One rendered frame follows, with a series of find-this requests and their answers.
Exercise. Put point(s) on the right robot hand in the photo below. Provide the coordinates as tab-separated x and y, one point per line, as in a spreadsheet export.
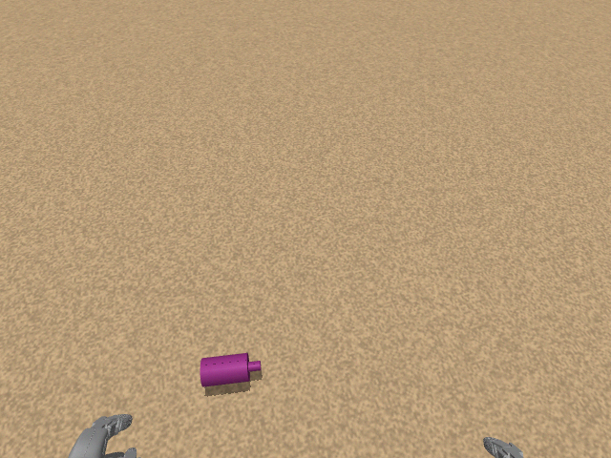
500	449

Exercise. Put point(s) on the bottle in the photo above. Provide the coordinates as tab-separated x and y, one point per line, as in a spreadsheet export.
228	369

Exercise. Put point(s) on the left robot hand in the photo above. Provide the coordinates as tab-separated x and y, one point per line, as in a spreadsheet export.
92	442

